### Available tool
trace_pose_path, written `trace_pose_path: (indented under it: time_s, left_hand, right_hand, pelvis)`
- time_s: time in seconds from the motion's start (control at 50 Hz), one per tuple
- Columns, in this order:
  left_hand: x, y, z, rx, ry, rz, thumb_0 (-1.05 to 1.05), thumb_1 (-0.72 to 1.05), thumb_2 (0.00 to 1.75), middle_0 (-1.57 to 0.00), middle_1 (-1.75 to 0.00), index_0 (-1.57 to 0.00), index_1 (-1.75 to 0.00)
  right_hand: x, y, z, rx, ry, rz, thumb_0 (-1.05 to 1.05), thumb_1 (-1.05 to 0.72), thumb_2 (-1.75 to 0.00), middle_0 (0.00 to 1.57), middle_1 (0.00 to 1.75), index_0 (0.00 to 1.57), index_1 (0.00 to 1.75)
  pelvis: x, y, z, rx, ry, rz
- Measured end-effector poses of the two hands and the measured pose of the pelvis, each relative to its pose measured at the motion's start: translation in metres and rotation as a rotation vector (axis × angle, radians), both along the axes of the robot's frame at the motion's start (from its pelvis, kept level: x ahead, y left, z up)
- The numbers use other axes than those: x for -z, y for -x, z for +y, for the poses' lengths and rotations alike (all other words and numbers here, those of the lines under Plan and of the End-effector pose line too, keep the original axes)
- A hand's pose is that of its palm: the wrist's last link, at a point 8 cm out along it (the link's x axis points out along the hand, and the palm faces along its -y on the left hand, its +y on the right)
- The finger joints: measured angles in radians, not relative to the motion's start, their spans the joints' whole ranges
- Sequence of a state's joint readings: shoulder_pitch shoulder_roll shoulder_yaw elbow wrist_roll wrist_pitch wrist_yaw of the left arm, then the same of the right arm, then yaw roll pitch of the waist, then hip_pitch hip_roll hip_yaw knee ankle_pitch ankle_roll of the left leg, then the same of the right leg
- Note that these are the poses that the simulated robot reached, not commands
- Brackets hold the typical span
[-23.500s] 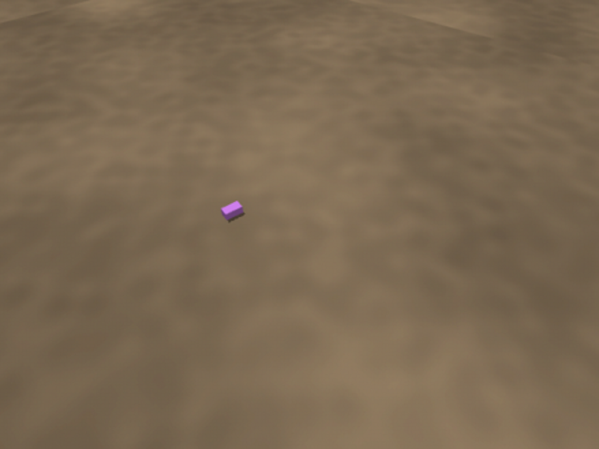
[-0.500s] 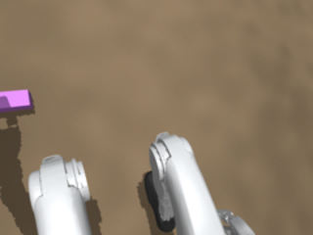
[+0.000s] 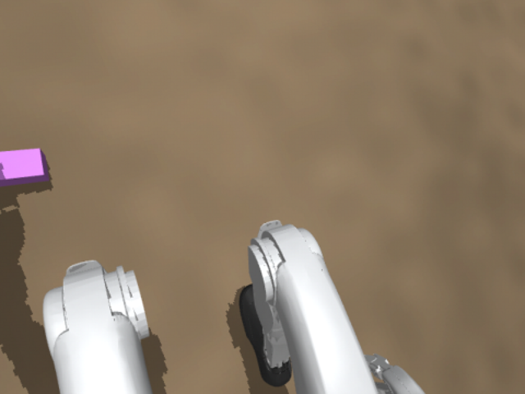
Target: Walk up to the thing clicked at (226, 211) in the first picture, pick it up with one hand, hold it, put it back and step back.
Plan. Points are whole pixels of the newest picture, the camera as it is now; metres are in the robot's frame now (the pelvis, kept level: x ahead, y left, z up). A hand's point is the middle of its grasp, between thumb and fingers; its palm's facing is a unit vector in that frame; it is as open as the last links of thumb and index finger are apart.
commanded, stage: rise first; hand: left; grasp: from above
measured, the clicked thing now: (14, 168) +0.49 +0.30 -0.30
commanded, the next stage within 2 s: approach in 0.62 s
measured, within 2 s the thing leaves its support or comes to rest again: neither
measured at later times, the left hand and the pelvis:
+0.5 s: hand out of the picture +0.45 +0.35 -0.17, palm faces -0.44 -0.08 -0.89, open 12.7 cm; pelvis +0.00 +0.00 +0.00, yaw +0 degrees
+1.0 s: hand out of the picture +0.47 +0.31 -0.16, palm faces -0.42 -0.05 -0.90, open 12.2 cm; pelvis +0.00 +0.00 +0.01, yaw +1 degrees
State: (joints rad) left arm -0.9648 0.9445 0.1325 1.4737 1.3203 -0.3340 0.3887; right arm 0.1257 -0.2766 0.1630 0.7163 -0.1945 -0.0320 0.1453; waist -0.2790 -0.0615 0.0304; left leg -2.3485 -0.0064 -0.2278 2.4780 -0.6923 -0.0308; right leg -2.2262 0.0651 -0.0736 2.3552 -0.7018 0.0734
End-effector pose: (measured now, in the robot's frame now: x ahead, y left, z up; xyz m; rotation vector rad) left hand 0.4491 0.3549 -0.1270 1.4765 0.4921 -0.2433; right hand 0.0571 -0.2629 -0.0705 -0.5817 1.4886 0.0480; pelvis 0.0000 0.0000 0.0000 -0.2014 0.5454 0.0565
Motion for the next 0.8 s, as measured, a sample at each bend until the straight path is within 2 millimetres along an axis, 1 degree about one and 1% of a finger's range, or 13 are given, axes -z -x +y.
trace_pose_path:
  time_s: [0.24,0.58,0.8]
  left_hand:
    - [-0.007,0.0,-0.003,0.009,-0.002,-0.009,0.0,-0.31,0.83,-0.29,-0.8,-0.28,-0.8]
    - [-0.013,-0.003,-0.005,0.016,-0.011,-0.006,0.0,-0.27,0.8,-0.33,-0.76,-0.32,-0.77]
    - [-0.015,-0.003,-0.006,0.017,-0.015,-0.001,0.0,-0.24,0.77,-0.36,-0.73,-0.35,-0.75]
  right_hand:
    - [-0.001,-0.005,0.0,-0.007,-0.005,-0.03,0.0,-0.91,-0.9,0.2,0.3,0.2,0.3]
    - [0.0,0.002,0.0,0.014,-0.009,-0.021,0.0,-0.91,-0.9,0.2,0.3,0.2,0.3]
    - [-0.002,0.0,0.0,0.022,-0.007,-0.03,0.0,-0.91,-0.9,0.2,0.3,0.2,0.3]
  pelvis:
    - [-0.001,0.002,0.0,-0.003,-0.001,-0.005]
    - [-0.002,0.003,-0.001,-0.003,-0.005,0.003]
    - [-0.004,0.003,0.0,-0.007,-0.004,0.007]
